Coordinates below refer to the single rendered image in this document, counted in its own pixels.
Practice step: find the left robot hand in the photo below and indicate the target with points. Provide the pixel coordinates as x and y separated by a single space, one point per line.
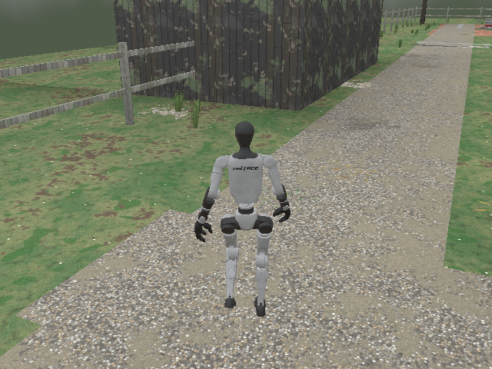
198 230

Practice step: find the robot left upper arm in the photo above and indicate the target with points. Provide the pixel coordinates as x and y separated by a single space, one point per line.
216 176

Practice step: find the left robot shin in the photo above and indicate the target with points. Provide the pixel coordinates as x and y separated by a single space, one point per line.
230 273

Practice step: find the right robot hand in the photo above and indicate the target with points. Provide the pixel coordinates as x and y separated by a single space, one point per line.
280 211

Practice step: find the robot shin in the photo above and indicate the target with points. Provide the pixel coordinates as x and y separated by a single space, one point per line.
230 273
261 279

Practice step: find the robot right upper arm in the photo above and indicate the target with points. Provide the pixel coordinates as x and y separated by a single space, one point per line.
274 175

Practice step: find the robot right forearm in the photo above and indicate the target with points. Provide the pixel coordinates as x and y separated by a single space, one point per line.
283 200

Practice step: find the robot left forearm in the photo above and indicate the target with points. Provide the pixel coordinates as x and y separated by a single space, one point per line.
205 208

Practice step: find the right robot shin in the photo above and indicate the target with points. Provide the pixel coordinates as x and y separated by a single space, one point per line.
261 279

